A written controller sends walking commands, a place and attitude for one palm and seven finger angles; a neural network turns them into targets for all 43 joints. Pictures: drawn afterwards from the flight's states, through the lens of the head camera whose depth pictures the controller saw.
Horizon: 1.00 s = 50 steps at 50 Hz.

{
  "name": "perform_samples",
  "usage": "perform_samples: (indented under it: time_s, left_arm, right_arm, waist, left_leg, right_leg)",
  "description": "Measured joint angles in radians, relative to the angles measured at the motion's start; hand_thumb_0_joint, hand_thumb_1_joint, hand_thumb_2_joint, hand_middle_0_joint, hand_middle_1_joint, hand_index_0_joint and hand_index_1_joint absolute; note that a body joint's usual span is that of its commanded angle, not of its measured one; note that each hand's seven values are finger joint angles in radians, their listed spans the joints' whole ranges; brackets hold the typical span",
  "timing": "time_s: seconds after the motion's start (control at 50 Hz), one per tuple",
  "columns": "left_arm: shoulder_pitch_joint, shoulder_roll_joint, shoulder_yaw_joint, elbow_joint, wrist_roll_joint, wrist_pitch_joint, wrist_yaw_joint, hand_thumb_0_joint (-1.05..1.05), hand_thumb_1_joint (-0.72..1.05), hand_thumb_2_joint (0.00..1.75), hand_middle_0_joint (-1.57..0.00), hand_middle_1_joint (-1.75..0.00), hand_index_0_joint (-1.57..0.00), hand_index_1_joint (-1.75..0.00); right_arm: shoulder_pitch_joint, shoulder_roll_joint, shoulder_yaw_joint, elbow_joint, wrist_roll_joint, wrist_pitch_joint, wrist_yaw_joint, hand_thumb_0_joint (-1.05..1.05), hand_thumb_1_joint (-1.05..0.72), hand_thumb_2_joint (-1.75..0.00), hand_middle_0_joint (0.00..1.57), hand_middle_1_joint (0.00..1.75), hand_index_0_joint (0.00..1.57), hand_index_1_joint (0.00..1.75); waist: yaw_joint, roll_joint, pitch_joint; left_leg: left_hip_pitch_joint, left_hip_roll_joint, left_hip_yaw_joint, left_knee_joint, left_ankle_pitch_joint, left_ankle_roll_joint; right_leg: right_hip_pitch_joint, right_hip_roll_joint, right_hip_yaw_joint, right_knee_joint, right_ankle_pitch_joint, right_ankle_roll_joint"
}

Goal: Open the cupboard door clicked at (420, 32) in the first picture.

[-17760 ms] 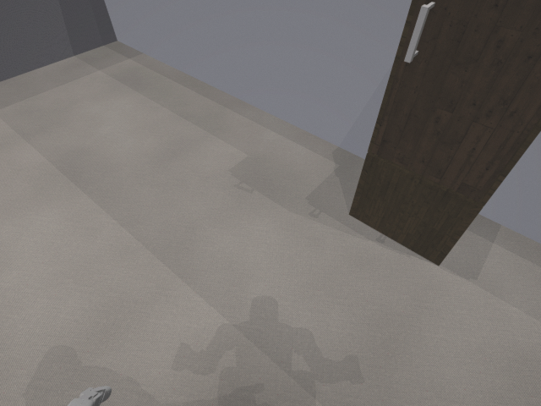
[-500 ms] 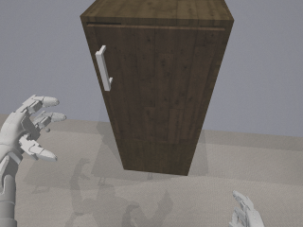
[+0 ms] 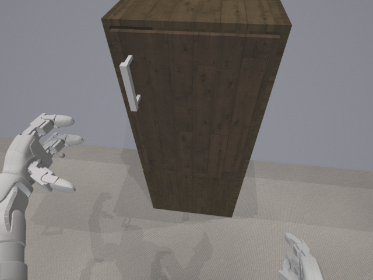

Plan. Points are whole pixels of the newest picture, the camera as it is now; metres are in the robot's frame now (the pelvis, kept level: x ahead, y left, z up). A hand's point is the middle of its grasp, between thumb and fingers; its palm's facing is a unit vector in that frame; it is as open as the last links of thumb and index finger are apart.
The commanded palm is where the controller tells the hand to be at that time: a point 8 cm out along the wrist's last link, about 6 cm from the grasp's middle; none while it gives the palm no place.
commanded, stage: move the hooked fingers beside the handle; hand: left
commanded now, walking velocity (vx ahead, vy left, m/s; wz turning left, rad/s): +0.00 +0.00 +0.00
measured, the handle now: (132, 84) +0.57 +0.21 +0.12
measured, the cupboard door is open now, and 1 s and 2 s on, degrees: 0 0 0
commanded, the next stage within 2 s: none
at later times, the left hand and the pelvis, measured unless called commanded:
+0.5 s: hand (79, 127) +0.38 +0.27 +0.14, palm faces +0.02 -1.00 -0.02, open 14.0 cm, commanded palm +0.35 +0.31 +0.14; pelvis +0.01 +0.01 +0.00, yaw -1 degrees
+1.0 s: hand (94, 105) +0.44 +0.26 +0.15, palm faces -0.02 -1.00 -0.01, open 14.0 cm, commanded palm +0.43 +0.31 +0.13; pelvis +0.00 +0.01 -0.01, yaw -1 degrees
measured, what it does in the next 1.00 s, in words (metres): stands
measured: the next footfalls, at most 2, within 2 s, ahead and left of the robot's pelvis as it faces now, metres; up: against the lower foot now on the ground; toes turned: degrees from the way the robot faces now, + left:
none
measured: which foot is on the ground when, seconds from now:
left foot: down 0.00-1.00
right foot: down 0.00-1.00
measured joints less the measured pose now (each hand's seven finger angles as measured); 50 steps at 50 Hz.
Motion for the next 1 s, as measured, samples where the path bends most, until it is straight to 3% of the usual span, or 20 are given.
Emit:
perform_samples:
  time_s: [0.16,0.34,0.5,0.62,0.76,1.0]
  left_arm:
    - [-0.153,0.014,-0.037,0.115,0.038,-0.029,0.019,-0.01,-0.50,0.30,-0.30,-1.20,-0.30,-1.20]
    - [-0.191,0.026,-0.022,0.199,0.046,-0.023,0.019,-0.01,-0.50,0.30,-0.30,-1.20,-0.30,-1.20]
    - [-0.246,0.037,-0.004,0.260,0.068,-0.061,0.044,-0.01,-0.50,0.30,-0.30,-1.20,-0.30,-1.20]
    - [-0.319,0.039,-0.041,0.311,0.077,-0.084,0.036,-0.01,-0.50,0.30,-0.30,-1.20,-0.29,-1.20]
    - [-0.412,0.072,-0.025,0.461,0.096,-0.084,0.038,-0.01,-0.50,0.30,-0.31,-1.20,-0.30,-1.20]
    - [-0.603,0.142,-0.030,0.669,0.137,-0.181,0.027,-0.01,-0.50,0.30,-0.30,-1.20,-0.30,-1.20]
  right_arm:
    - [0.004,-0.006,0.002,0.021,-0.002,0.000,-0.010,0.01,-0.90,-0.89,0.21,0.30,0.21,0.30]
    - [0.045,-0.011,-0.006,0.008,-0.004,0.026,0.015,0.01,-0.90,-0.89,0.21,0.30,0.21,0.30]
    - [0.069,-0.014,-0.011,0.017,-0.008,0.052,0.020,0.01,-0.90,-0.89,0.21,0.30,0.21,0.30]
    - [0.075,-0.020,-0.017,0.033,-0.010,0.060,0.016,0.01,-0.90,-0.89,0.21,0.30,0.21,0.30]
    - [0.069,-0.018,-0.012,0.024,-0.013,0.083,0.025,0.01,-0.90,-0.89,0.21,0.30,0.21,0.30]
    - [0.118,-0.032,-0.019,0.052,-0.022,0.114,0.031,0.00,-0.90,-0.89,0.21,0.30,0.21,0.30]
  waist:
    - [-0.017,-0.006,0.013]
    - [-0.047,-0.007,-0.019]
    - [-0.049,-0.020,-0.011]
    - [-0.052,-0.017,-0.014]
    - [-0.079,-0.022,-0.026]
    - [-0.108,-0.030,-0.020]
  left_leg:
    - [-0.024,-0.005,-0.008,0.003,0.006,0.004]
    - [-0.030,-0.006,0.022,-0.009,-0.001,0.010]
    - [-0.048,-0.004,0.019,0.003,-0.005,0.011]
    - [-0.065,-0.007,0.011,0.011,-0.007,0.013]
    - [-0.095,-0.005,0.017,0.025,-0.009,0.013]
    - [-0.184,0.002,0.007,0.075,-0.019,0.013]
  right_leg:
    - [-0.019,-0.005,-0.008,-0.002,0.006,0.002]
    - [-0.044,-0.007,0.022,0.005,0.001,0.009]
    - [-0.058,-0.005,0.020,0.010,-0.001,0.009]
    - [-0.067,-0.008,0.011,0.011,-0.001,0.011]
    - [-0.103,-0.008,0.018,0.031,-0.005,0.011]
    - [-0.183,-0.003,0.008,0.069,-0.011,0.008]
